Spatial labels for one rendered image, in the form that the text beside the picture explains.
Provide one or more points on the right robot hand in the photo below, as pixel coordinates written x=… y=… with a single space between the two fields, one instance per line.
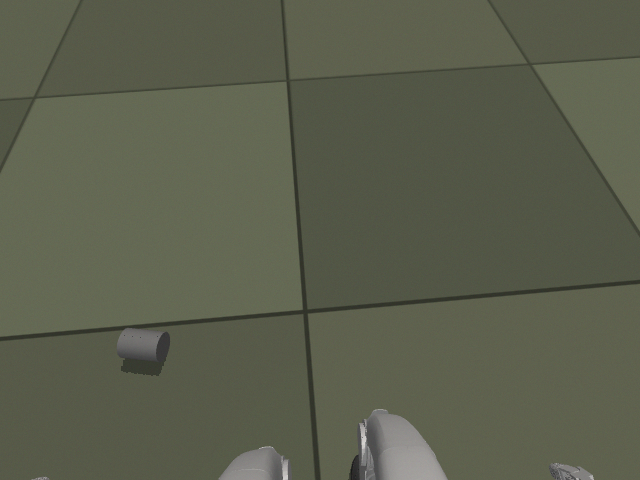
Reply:
x=566 y=472

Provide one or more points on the can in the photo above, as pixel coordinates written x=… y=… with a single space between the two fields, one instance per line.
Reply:
x=141 y=344

